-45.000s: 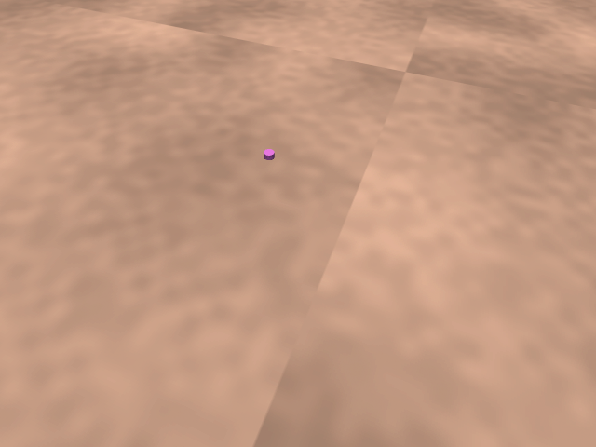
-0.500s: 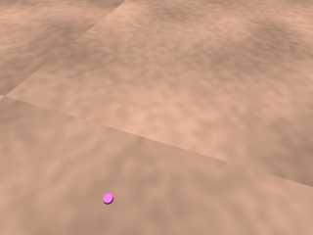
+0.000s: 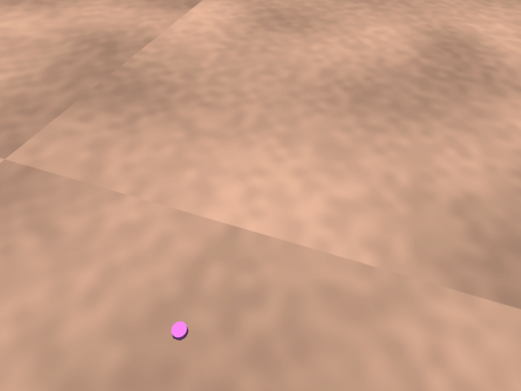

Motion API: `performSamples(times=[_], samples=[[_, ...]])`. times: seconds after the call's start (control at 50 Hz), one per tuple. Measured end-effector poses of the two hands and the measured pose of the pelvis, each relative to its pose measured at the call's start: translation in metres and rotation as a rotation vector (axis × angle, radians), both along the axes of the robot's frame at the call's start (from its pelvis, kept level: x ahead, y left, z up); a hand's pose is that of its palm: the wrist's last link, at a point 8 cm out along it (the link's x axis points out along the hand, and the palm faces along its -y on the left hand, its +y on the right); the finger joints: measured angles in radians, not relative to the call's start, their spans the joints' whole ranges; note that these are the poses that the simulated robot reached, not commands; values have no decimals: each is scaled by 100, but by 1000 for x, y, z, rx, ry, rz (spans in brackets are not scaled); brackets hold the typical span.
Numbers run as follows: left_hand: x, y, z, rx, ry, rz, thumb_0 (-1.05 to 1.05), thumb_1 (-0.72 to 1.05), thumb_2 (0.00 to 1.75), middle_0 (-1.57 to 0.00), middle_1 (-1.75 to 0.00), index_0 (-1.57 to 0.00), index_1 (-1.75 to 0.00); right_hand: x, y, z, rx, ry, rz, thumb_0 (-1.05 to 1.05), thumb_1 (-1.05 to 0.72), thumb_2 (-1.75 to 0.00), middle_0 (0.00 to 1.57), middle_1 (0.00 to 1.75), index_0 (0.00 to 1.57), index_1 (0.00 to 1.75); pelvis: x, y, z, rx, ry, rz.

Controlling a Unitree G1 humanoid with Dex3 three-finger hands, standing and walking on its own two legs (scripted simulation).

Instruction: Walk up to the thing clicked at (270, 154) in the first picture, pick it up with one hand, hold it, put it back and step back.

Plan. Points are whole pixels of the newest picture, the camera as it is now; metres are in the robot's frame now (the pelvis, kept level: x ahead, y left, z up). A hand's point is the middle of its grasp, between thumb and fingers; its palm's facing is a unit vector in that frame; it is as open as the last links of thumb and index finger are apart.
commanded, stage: stand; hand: left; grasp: from above
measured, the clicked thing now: (179, 330) +0.44 +0.27 -0.76
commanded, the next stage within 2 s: rise first in 1.34 s
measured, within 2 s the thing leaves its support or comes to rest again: neither
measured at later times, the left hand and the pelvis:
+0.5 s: hand out of the picture +0.07 +0.25 -0.16, palm faces -0.02 -0.94 -0.34, open 7.4 cm; pelvis +0.01 +0.00 +0.00, yaw +0 degrees
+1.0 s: hand out of the picture +0.08 +0.25 -0.16, palm faces -0.03 -0.94 -0.34, open 7.4 cm; pelvis +0.01 +0.00 +0.00, yaw +0 degrees
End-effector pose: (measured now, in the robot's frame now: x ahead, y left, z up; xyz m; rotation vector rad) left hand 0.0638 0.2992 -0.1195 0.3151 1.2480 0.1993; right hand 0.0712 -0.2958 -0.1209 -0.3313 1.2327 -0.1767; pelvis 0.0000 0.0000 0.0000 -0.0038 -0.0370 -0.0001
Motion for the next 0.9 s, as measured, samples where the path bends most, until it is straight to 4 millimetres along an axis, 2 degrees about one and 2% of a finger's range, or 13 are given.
performSamples(times=[0.9], samples=[[11,-2,0,3,6,-2,0,90,90,-20,-30,-21,-30,8,-3,0,-4,12,-5,1,-90,-89,20,30,21,30,11,-2,0,1,9,-1]])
